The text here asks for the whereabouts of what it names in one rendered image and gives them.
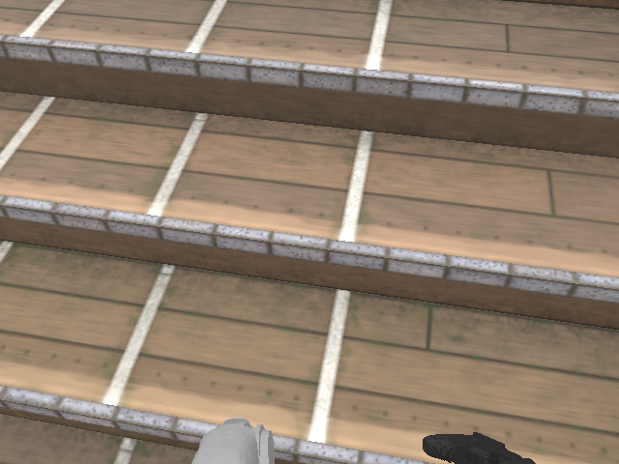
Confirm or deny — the robot left thigh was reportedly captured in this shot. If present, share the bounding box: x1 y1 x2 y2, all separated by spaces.
192 422 275 464

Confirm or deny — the right robot hand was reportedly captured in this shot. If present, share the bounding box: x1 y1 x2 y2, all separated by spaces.
423 432 536 464

